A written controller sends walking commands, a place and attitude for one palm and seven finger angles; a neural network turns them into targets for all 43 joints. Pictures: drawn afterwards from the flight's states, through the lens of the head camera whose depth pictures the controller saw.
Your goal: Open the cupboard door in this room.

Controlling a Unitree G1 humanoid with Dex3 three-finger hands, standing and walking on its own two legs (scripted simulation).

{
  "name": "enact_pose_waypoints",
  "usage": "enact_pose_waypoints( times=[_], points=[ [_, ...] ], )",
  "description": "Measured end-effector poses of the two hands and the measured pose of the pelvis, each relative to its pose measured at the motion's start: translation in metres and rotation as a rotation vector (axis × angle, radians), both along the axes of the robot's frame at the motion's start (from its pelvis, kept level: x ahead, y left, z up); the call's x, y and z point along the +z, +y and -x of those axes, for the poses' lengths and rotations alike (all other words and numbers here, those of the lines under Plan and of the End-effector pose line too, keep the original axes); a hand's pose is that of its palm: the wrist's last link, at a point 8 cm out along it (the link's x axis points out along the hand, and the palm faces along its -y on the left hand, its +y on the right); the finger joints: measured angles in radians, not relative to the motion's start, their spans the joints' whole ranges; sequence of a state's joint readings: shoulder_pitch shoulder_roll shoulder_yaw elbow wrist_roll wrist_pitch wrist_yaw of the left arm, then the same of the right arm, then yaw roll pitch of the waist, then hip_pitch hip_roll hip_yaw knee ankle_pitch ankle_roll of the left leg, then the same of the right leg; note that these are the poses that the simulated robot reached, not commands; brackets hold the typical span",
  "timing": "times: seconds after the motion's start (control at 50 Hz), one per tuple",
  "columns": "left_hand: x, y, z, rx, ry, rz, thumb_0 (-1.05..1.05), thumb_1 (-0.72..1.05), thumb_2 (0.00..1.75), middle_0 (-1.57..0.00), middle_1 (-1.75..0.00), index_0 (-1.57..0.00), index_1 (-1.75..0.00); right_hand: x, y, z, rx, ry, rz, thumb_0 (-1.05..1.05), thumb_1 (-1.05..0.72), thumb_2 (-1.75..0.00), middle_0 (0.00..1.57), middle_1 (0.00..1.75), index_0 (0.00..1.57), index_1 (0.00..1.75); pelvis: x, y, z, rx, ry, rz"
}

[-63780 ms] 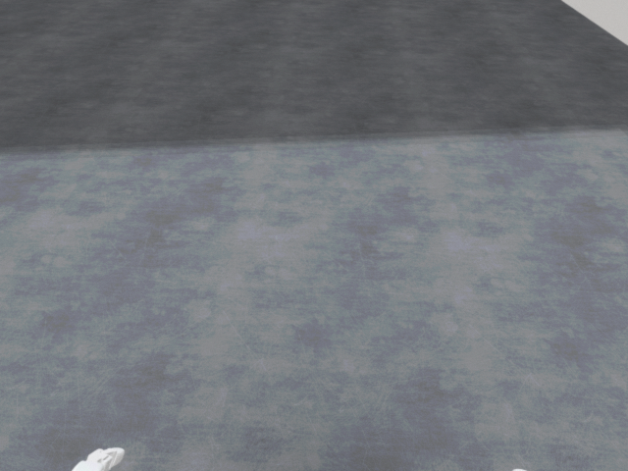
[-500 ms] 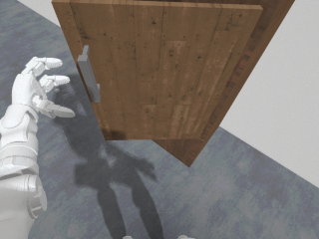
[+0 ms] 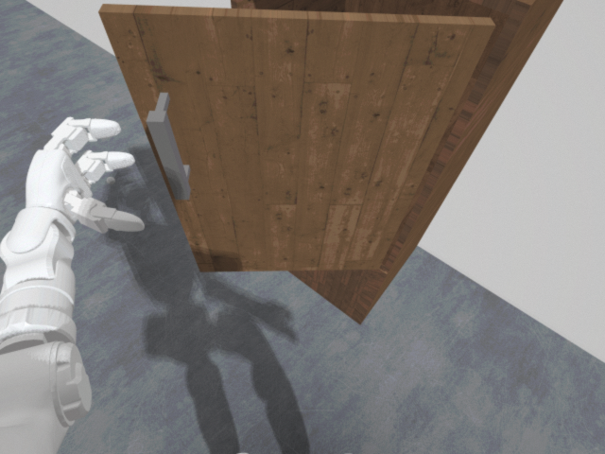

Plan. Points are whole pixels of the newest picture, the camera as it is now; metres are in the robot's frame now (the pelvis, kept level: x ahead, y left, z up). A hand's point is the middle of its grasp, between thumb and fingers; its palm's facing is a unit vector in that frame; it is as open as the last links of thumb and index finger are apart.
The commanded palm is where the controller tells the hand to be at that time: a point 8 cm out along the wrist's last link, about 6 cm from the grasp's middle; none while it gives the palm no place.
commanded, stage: move the hooked fingers beside the handle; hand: left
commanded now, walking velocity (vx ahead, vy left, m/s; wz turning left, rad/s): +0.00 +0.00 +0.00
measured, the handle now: (173, 149) +0.50 +0.17 +0.09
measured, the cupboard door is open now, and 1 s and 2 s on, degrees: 41 41 41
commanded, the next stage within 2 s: slide the fingers in behind the handle in 0.36 s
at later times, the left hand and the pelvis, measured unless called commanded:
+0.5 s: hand (120, 177) +0.45 +0.23 +0.10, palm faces +0.02 -1.00 +0.00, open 14.0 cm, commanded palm +0.42 +0.28 +0.10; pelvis +0.00 +0.00 +0.00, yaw +0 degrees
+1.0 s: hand (147, 179) +0.44 +0.20 +0.10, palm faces +0.02 -1.00 +0.01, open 14.0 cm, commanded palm +0.41 +0.24 +0.10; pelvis +0.00 +0.00 +0.00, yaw +0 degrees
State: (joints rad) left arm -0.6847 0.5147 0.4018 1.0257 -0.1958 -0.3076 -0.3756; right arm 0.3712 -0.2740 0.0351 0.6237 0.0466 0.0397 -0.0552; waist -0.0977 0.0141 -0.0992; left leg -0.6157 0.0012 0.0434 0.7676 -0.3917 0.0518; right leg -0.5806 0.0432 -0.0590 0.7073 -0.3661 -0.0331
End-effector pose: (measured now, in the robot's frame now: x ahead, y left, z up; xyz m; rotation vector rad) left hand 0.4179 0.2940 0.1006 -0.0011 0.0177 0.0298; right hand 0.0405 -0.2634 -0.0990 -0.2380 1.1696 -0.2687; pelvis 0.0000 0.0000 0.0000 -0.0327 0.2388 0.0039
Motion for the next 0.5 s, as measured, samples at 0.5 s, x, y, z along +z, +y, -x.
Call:
enact_pose_waypoints(
  times=[0.5],
  points=[
    [-0.004, -0.009, -0.009, -0.006, 0.013, -0.002, -0.01, -0.5, 0.3, -0.3, -1.2, -0.3, -1.2, -0.003, 0.002, 0.019, -0.016, 0.037, -0.001, 0.01, -0.91, -0.9, 0.2, 0.3, 0.21, 0.3, -0.002, 0.002, 0.005, -0.001, 0.006, 0.0]
  ],
)
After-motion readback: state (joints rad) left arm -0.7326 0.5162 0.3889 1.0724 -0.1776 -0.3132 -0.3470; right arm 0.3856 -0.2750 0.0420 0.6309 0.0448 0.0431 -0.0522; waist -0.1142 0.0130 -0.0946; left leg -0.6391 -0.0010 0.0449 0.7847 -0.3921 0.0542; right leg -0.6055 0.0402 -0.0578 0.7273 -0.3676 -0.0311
